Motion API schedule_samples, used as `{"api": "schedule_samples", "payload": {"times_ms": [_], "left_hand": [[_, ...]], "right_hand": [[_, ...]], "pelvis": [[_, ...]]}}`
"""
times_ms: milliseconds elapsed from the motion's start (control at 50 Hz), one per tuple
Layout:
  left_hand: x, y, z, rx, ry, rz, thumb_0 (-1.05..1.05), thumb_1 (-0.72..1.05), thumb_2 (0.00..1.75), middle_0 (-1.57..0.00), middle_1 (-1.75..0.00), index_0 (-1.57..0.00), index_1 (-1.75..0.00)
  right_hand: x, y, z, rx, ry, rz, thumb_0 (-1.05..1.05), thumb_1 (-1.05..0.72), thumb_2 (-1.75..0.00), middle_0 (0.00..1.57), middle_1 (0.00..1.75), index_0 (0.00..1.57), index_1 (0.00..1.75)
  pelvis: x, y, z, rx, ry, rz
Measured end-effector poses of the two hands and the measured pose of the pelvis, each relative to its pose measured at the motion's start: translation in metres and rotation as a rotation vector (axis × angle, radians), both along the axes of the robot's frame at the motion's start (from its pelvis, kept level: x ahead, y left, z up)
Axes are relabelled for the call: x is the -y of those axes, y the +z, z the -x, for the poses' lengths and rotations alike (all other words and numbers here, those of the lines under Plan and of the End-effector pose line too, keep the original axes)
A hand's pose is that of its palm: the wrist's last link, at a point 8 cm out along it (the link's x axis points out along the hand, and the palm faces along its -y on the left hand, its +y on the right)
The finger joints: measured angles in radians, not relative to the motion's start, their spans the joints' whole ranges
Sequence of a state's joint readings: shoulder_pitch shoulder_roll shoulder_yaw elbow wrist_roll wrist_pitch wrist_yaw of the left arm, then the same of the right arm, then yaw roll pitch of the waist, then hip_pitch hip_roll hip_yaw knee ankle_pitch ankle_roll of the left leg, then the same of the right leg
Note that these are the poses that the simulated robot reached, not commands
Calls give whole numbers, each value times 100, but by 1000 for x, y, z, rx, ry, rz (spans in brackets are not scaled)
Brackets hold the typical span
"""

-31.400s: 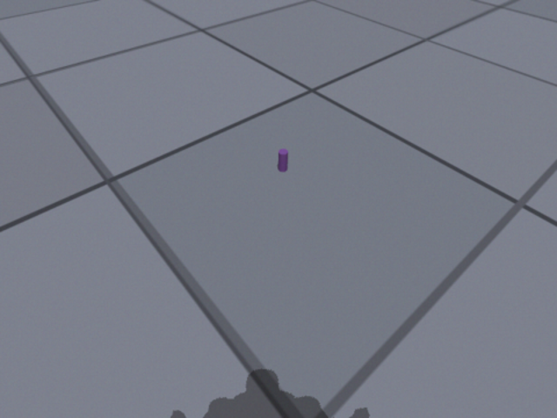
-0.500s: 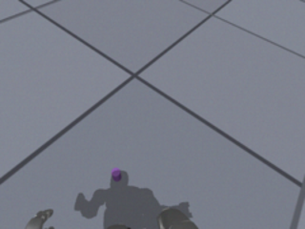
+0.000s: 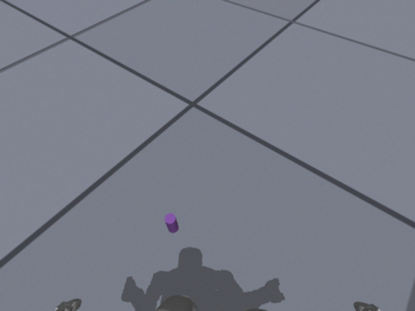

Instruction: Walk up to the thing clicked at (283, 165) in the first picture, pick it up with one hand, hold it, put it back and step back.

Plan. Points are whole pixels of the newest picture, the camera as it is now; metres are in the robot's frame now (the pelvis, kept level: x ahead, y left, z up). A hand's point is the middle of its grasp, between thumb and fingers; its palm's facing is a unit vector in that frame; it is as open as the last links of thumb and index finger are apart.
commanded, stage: step back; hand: left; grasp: from the side
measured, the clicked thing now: (171, 223) +0.56 +0.20 -0.70
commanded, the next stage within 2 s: none
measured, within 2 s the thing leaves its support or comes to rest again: neither
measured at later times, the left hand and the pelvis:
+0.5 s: hand out of the picture -0.07 +0.27 -0.16, palm faces -0.03 -0.92 -0.38, open 7.4 cm; pelvis -0.16 -0.01 -0.01, yaw -2 degrees
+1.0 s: hand out of the picture -0.21 +0.23 -0.15, palm faces +0.05 -0.93 -0.37, open 7.4 cm; pelvis -0.33 -0.04 -0.01, yaw +3 degrees
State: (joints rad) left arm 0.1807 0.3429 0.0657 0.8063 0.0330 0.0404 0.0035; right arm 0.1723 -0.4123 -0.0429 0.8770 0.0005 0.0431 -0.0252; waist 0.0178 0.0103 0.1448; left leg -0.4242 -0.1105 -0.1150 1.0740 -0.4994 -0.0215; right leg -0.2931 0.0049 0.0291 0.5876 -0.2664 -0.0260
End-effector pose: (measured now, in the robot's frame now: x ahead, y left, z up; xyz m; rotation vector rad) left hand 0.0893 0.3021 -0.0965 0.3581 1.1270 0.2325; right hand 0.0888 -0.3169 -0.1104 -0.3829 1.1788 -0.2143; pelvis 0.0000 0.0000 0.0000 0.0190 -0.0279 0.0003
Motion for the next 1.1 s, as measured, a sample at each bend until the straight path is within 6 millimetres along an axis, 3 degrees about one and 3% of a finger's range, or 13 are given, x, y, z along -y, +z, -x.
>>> {"api": "schedule_samples", "payload": {"times_ms": [140, 240, 340, 440, 520, 580, 680, 800, 920, 1000, 1100], "left_hand": [[-14, -19, 25, 69, -2, 32, 1, 90, 90, -21, -30, -21, -30], [-20, -25, 57, 30, 20, 50, 1, 90, 90, -21, -30, -21, -30], [-22, -22, 95, 11, 28, 49, 1, 91, 90, -21, -30, -20, -30], [-18, -25, 139, -45, 9, 25, 1, 91, 90, -20, -30, -20, -30], [-6, -27, 171, -67, -12, 6, 1, 91, 90, -20, -30, -20, -30], [8, -25, 201, -68, -14, -7, 1, 91, 90, -20, -30, -20, -30], [26, -9, 250, -80, 9, -8, 1, 90, 90, -21, -30, -21, -30], [28, 0, 268, -16, 7, -33, 1, 90, 90, -21, -30, -21, -30], [22, -17, 285, 65, 16, -5, 1, 90, 90, -21, -30, -21, -30], [29, -16, 309, 52, 27, 23, 1, 90, 90, -21, -30, -20, -30], [41, -17, 353, 30, 25, 30, 1, 91, 90, -21, -30, -20, -30]], "right_hand": [[-10, 0, 43, -34, 46, 46, 1, -90, -90, 21, 30, 20, 30], [-25, 13, 74, -19, 55, 35, 1, -90, -90, 21, 30, 20, 30], [-27, 23, 94, 25, 51, 42, 1, -90, -90, 21, 30, 21, 30], [-17, 23, 112, 99, 47, 37, 1, -90, -90, 21, 30, 21, 30], [1, 13, 137, 131, 43, 28, 1, -90, -90, 21, 30, 21, 30], [21, -1, 161, 133, 26, 18, 1, -90, -90, 21, 30, 21, 30], [36, -4, 213, 62, -16, 0, 1, -90, -90, 21, 30, 20, 30], [41, -7, 277, -38, 4, 8, 1, -90, -90, 21, 30, 20, 30], [29, -12, 325, -89, 36, 19, 1, -90, -90, 21, 30, 20, 30], [26, -1, 346, -64, 52, 11, 1, -90, -90, 21, 30, 20, 30], [38, 8, 355, 13, 68, 25, 1, -90, -90, 21, 30, 21, 30]], "pelvis": [[-11, -13, 46, 6, 57, 14], [-15, -6, 74, 18, 49, 31], [-11, 0, 102, 9, 21, 47], [-1, -4, 138, 9, -17, 43], [12, -12, 170, 12, -44, 35], [23, -20, 195, 24, -41, 56], [34, -8, 224, 19, -30, -3], [38, -5, 260, 3, 18, -10], [36, -16, 307, 21, 55, -23], [40, -9, 333, 19, 59, 18], [52, -6, 367, 5, 30, 32]]}}
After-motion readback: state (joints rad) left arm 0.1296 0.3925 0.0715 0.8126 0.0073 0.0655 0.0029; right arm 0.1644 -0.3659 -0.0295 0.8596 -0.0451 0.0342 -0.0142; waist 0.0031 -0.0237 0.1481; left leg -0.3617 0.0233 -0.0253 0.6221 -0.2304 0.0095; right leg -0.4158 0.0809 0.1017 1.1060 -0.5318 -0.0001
